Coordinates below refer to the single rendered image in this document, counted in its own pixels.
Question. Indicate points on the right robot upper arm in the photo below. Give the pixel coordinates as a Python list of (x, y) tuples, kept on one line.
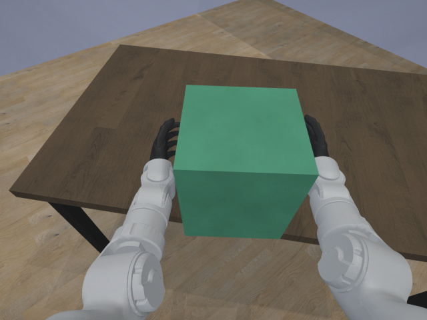
[(368, 280)]

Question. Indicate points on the robot right hand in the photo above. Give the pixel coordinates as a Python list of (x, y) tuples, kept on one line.
[(317, 137)]

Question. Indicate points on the table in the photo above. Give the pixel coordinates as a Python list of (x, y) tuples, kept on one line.
[(374, 122)]

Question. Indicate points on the carton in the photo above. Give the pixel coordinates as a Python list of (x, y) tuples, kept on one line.
[(243, 162)]

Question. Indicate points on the left robot forearm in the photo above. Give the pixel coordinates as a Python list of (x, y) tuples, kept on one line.
[(147, 218)]

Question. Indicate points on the right robot forearm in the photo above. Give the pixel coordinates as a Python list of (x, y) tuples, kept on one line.
[(333, 208)]

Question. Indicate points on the robot left hand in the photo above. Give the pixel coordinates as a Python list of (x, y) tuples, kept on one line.
[(161, 144)]

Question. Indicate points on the left robot upper arm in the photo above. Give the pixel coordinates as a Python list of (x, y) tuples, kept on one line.
[(125, 286)]

